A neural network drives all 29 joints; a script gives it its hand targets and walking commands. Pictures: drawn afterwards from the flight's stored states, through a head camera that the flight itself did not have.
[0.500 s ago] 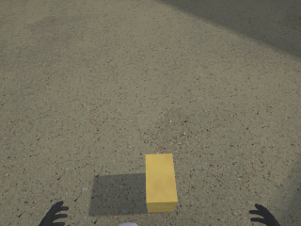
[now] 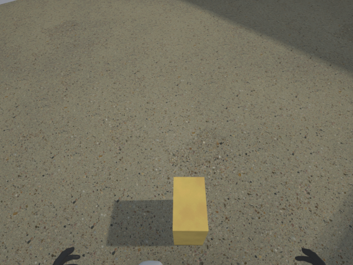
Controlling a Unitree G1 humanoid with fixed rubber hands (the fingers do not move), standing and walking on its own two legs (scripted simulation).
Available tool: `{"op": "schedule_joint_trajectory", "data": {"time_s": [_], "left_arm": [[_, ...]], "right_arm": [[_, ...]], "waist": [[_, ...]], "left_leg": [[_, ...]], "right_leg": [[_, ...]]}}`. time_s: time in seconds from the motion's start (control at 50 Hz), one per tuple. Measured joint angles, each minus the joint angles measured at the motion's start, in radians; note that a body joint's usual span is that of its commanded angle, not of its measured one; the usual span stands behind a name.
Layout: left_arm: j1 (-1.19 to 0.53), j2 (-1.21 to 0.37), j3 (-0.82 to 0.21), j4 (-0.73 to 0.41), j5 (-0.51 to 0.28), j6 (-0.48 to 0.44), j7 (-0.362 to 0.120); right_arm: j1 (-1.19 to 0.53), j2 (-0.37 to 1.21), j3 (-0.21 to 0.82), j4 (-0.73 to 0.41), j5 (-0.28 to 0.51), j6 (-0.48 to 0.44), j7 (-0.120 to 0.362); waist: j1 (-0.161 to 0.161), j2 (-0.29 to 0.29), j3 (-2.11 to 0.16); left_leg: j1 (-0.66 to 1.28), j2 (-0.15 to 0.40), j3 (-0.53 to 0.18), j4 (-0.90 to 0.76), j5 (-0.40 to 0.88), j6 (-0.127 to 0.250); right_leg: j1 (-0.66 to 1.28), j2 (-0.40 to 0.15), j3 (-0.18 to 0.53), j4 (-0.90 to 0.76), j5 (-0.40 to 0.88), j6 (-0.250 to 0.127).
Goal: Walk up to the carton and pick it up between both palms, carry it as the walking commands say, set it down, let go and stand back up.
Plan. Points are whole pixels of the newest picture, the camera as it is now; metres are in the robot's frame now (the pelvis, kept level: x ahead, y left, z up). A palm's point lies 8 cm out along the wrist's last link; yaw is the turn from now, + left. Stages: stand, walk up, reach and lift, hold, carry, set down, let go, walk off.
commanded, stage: walk up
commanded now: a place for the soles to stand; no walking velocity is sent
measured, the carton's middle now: (188, 212) +0.42 -0.02 -0.62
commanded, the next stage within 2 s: reach and lift in 1.02 s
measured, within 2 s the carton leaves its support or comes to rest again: neither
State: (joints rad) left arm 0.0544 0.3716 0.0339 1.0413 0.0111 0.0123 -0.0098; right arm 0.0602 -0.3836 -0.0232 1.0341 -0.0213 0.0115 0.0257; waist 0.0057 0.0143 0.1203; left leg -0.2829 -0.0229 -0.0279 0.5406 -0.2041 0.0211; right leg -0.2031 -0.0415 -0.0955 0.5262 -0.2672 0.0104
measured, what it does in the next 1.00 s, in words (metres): stands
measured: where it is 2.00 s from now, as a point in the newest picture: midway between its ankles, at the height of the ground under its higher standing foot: outside the picture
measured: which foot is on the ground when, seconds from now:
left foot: down 0.00-1.00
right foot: down 0.00-1.00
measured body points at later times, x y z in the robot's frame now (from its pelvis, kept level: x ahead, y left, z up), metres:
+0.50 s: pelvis +0.00 -0.01 +0.00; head +0.03 +0.00 +0.45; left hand +0.09 +0.31 -0.12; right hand +0.11 -0.31 -0.12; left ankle +0.06 +0.10 -0.73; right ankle +0.01 -0.13 -0.73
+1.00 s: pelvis +0.01 -0.01 +0.00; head +0.04 -0.01 +0.45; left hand +0.11 +0.31 -0.12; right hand +0.13 -0.31 -0.12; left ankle +0.06 +0.10 -0.73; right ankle +0.01 -0.13 -0.73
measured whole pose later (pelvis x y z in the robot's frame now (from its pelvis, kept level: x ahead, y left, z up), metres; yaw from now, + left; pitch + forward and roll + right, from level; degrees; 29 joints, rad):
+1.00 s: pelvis +0.01 -0.01 +0.00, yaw +3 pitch -2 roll -1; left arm 0.06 0.38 0.05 1.02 0.01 0.01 -0.01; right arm 0.08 -0.38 -0.02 1.01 -0.02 0.02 0.03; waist 0.01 0.02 0.10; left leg -0.28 -0.03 -0.08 0.53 -0.20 0.01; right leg -0.18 -0.04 -0.13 0.51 -0.28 0.00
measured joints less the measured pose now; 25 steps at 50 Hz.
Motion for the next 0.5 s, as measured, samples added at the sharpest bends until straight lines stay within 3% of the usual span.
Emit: {"op": "schedule_joint_trajectory", "data": {"time_s": [0.5], "left_arm": [[0.025, 0.002, 0.015, 0.001, 0.0, -0.008, -0.006]], "right_arm": [[0.024, 0.0, 0.005, 0.001, 0.001, -0.003, 0.005]], "waist": [[0.005, 0.0, -0.023]], "left_leg": [[0.0, -0.002, -0.037, -0.036, 0.026, -0.012]], "right_leg": [[0.014, 0.006, -0.024, -0.042, 0.017, -0.009]]}}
